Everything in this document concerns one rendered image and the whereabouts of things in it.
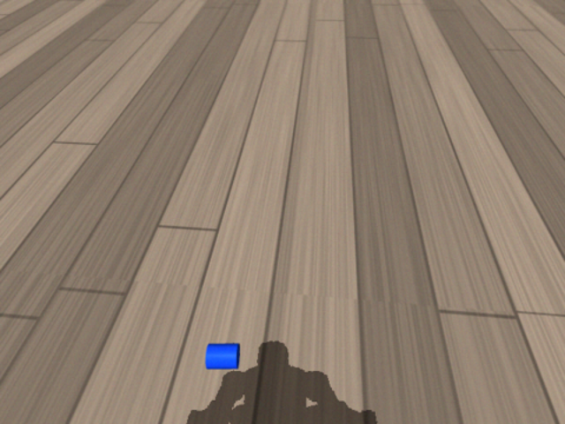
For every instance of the can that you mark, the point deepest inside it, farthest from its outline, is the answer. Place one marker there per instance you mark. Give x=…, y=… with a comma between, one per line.
x=222, y=356

